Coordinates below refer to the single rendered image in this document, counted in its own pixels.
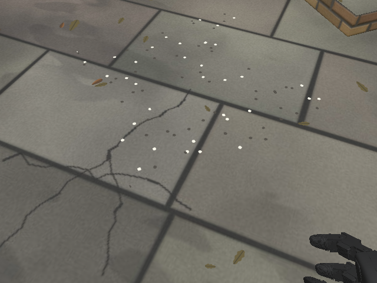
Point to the robot right hand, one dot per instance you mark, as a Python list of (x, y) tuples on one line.
[(364, 270)]

